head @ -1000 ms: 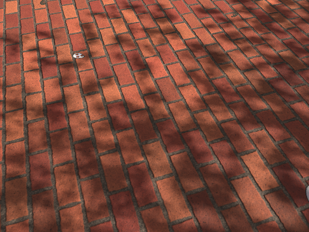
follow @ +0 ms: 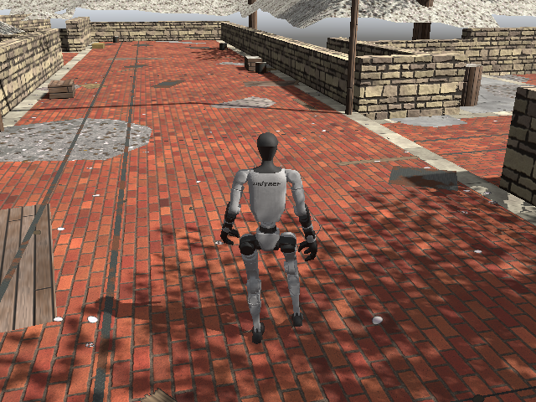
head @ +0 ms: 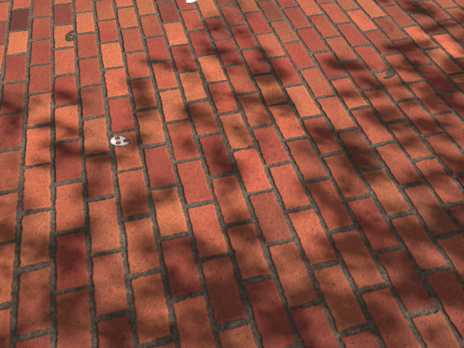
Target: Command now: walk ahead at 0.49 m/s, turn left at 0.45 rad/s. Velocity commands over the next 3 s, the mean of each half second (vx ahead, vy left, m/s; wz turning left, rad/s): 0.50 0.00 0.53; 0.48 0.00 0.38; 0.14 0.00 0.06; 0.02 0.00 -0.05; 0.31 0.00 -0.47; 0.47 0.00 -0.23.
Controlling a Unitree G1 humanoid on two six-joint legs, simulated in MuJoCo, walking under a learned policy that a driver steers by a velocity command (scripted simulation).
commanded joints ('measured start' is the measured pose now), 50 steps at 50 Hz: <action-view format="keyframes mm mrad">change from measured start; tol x16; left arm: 1 0 49 11 -62 8 8 14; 9 -168 103 23 -138 -26 -19 -17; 14 261 239 80 -59 -2 -14 -9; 19 68 79 35 -82 -3 -2 -22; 37 184 235 78 24 -41 50 -8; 40 313 56 9 -27 -7 14 -25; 42 109 170 41 -60 -68 -12 -32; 50 121 91 41 -46 -2 49 -5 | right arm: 1 -56 -162 -36 -92 7 -20 -24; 14 122 -84 -7 -178 42 -7 -36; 34 -356 -69 -25 -388 23 39 35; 39 131 -286 -119 -275 11 49 -6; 50 -97 -153 -52 -234 -10 -10 -7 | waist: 1 39 80 40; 11 60 138 -54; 14 106 -310 -317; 17 85 -31 -60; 34 115 -32 74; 38 -89 -36 -130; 40 -16 309 -403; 43 -23 68 -141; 50 82 82 -42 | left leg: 1 -198 224 -211 -177 19 160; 11 6 227 -381 129 -65 70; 14 -599 76 -123 880 -467 -45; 16 -626 163 -126 984 -292 -61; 28 -537 237 -23 527 143 -91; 34 -486 203 60 353 24 -34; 38 88 64 129 221 16 65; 40 634 503 -695 89 -78 295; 45 96 348 -256 -62 166 146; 50 5 309 -69 -88 643 141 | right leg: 1 104 22 -34 -231 179 35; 11 405 92 -15 -649 83 -6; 13 980 -250 425 -681 -61 -198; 14 1019 -358 713 -748 -248 -264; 20 549 -135 107 -871 126 -153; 33 694 -182 -192 -863 302 -132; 37 707 -173 -257 -585 798 -102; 38 596 -132 -288 -380 790 -74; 40 -16 97 -138 258 -419 5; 50 45 -23 -57 -15 31 44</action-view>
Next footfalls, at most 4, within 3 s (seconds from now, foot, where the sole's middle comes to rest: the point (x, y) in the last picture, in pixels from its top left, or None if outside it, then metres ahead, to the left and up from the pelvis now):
0.24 right None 0.31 -0.15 -0.78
0.76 left None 0.48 0.20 -0.78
1.24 right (186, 264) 0.77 0.14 -0.78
1.52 left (125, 328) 0.57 0.31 -0.78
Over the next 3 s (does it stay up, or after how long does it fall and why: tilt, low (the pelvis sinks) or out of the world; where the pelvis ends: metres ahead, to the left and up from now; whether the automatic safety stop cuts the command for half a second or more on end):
stays up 1.08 0.28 0.00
